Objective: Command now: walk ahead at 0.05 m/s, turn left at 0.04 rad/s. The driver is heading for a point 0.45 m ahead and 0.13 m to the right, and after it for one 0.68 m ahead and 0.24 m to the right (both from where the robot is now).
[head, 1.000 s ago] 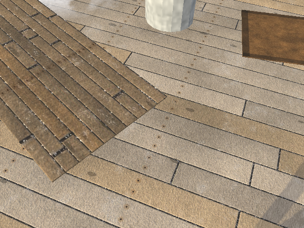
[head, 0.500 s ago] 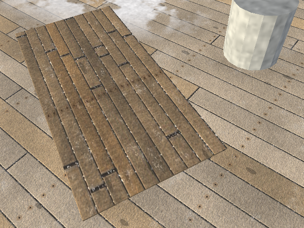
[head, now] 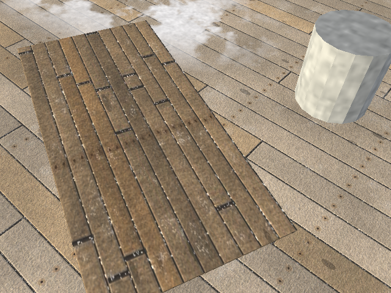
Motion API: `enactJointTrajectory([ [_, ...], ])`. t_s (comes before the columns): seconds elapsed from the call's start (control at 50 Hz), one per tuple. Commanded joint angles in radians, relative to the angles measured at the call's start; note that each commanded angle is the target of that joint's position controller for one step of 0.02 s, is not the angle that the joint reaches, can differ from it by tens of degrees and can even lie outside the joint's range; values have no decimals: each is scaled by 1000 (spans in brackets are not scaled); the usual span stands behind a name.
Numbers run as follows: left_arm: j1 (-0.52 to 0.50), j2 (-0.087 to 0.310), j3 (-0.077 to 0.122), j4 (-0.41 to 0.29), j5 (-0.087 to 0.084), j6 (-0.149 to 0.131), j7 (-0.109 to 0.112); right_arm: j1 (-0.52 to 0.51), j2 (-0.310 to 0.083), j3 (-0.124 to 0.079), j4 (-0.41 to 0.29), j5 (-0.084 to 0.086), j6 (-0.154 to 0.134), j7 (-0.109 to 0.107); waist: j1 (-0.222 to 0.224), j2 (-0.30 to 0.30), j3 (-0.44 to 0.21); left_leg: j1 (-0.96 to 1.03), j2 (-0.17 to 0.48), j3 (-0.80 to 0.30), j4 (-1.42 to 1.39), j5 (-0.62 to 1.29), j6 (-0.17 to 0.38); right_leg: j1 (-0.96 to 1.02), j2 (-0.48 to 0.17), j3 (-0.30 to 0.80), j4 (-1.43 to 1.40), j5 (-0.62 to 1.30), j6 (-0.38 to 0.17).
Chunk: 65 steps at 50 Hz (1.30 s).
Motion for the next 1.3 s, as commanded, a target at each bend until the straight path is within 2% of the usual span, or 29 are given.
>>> enactJointTrajectory([
  [0.02, 134, 47, 7, 32, 7, 4, 6, -27, -140, -34, -23, 9, 5, -2, 40, 113, -55, -80, 205, -219, -171, -266, 47, 171, 10, -22, -178, 171, -15],
  [0.06, 119, 87, 5, 25, 23, -14, 7, 5, -126, -36, -4, 10, 13, 2, 17, 63, -1, -132, 170, -221, -158, -347, -15, 167, -93, 96, -284, 132, -40],
  [0.08, 78, 112, 11, 38, 4, -20, 4, 21, -107, -38, 6, 19, 20, 5, -22, -62, 65, -45, 106, -151, -142, -236, -25, -12, -96, 124, -311, 22, -57],
  [0.1, 53, 80, 4, 38, 1, -31, 1, 34, -111, -37, 28, 13, 19, 6, -27, -75, 59, 71, 105, -140, -92, -131, -24, -83, -102, 138, -360, -14, -51],
  [0.18, 60, 71, 1, 63, -7, -52, 8, 71, -117, -42, 83, 4, 4, 4, -28, -20, 2, 134, 130, -154, -81, -36, -10, -9, -76, 97, -345, 114, -36],
  [0.26, 89, 56, -2, 89, -4, -47, 10, 71, -102, -37, 121, 9, 4, -1, -14, 13, 11, 103, 128, -150, -98, -42, -17, 34, -75, 90, -331, 146, -48],
  [0.5, 120, 29, -14, 140, -5, -48, 17, 117, -80, -26, 204, 9, 9, -12, -15, 22, 21, 123, 134, -142, -84, 12, -22, 47, -72, 81, -326, 195, -53],
  [0.54, 144, 38, -8, 150, -1, -45, 16, 124, -83, -29, 210, 8, 14, -11, -12, 14, 12, 110, 104, -125, -65, -170, -14, 41, -49, 76, -331, 3, -65],
  [0.58, 148, 65, 6, 138, 2, -36, 12, 121, -96, -40, 200, 2, 22, -6, -6, -19, 67, 13, 65, -101, -7, -430, 11, -5, -52, 119, -342, -274, -105],
  [0.64, 234, 92, 25, 153, -1, -38, 11, 46, -39, -33, 150, -12, 8, 12, 37, -119, 148, -181, 13, -8, 197, -347, -2, 56, -194, 333, -480, -442, -188],
  [0.66, 227, 111, 36, 155, 1, -42, 13, 27, -33, -32, 131, -23, -3, 19, 34, -140, 165, -214, 42, 15, 274, -269, -4, 73, -260, 389, -511, -410, -219],
  [0.7, 209, 108, 43, 146, 8, -57, 7, 18, -61, -43, 107, -20, -25, 29, 20, -97, 152, -241, 76, 1, 317, -284, 1, 100, -277, 382, -510, -306, -230],
  [0.74, 173, 104, 47, 138, 5, -69, 1, 50, -52, -47, 100, -9, -44, 36, -15, -95, 153, -133, 72, 25, 206, -273, 9, 55, -236, 296, -459, -219, -207],
  [0.78, 122, 93, 48, 120, -1, -77, -3, 215, -39, -56, 157, 3, -55, 33, -88, -52, 123, 182, 12, 57, 58, -202, 11, -113, -145, 177, -334, -136, -167],
  [0.8, 97, 60, 39, 102, 3, -88, -6, 339, -82, -73, 189, -3, -62, 23, -139, 52, 89, 360, 93, -81, -29, -257, 29, -234, -82, 87, -150, -42, -136],
  [0.82, 76, -18, 18, 55, -5, -100, -19, 470, -193, -102, 210, -6, -64, 14, -173, 327, 27, 495, 333, -502, -227, -536, 112, -419, 60, -80, 200, -73, -82],
  [0.84, 42, 62, 38, 32, 24, -101, -25, 502, -191, -102, 233, -4, -52, 14, -153, 281, 43, 443, 436, -686, -273, -545, 175, -494, 59, -41, 416, -165, -95],
  [0.86, 9, 66, 43, 28, 30, -101, -32, 382, -145, -87, 192, -11, -51, 14, -92, 122, 101, 364, 411, -591, -251, -514, 166, -517, -8, 8, 499, -79, -111],
  [0.9, 17, 23, 36, 39, 16, -112, -48, 261, -114, -75, 146, -7, -65, 16, -33, 54, 98, 275, 334, -414, -277, -323, 126, -456, -57, 21, 474, 85, -104],
  [0.94, 44, 22, 39, 52, 20, -97, -57, 263, -82, -62, 151, -4, -80, 8, -11, 69, 65, 281, 290, -270, -286, -124, 97, -419, -58, 3, 447, 148, -82],
  [1.0, -24, 14, 40, 25, 13, -78, -59, 340, -72, -51, 184, -4, -92, -1, -17, 86, 67, 321, 271, -124, -263, 176, 79, -477, -34, -14, 425, 197, -68],
  [1.08, -198, -12, 23, -52, 7, -75, -63, 327, -61, -38, 177, -7, -96, -4, -32, 100, 104, 254, 232, 18, -276, 324, 55, -433, -5, -80, 199, 312, -66],
  [1.14, -278, -11, 14, -95, 6, -74, -66, 350, -83, -38, 187, -4, -100, -12, -43, 109, 115, 261, 253, 73, -266, 461, 46, -329, 20, -151, 36, 348, -96],
  [1.18, -239, 16, 24, -95, 6, -76, -61, 340, -111, -44, 187, -2, -104, -18, -11, 113, 76, 323, 269, 111, -163, 751, 31, -245, 61, -181, -1, 324, -137],
  [1.22, -79, 51, 43, -52, 12, -84, -52, 310, -142, -55, 176, -4, -94, -30, 61, 127, -11, 359, 278, 143, 84, 998, 18, -102, 121, -202, -4, 257, -180],
  [1.24, 61, 72, 57, -7, 18, -92, -49, 291, -156, -61, 166, -2, -87, -31, 113, 134, -81, 331, 277, 143, 280, 968, 14, 32, 135, -183, -54, 283, -206],
  [1.26, 171, 107, 74, 19, 34, -100, -43, 263, -164, -65, 149, 7, -86, -25, 176, 117, -129, 199, 243, 157, 535, 734, -2, 207, 85, -103, -146, 349, -244],
  [1.28, 185, 199, 96, 11, 35, -99, -35, 275, -83, -54, 103, -1, -87, -14, 124, -69, -212, -48, 120, 167, 899, -155, -28, 406, -191, 225, -98, 658, -315],
  [1.3, 159, 256, 112, -13, 13, -86, -39, 330, -82, -60, 59, 32, -80, -7, 79, -155, -366, -296, -29, -4, 1178, -480, -50, 582, -367, 670, -200, 826, -511],
])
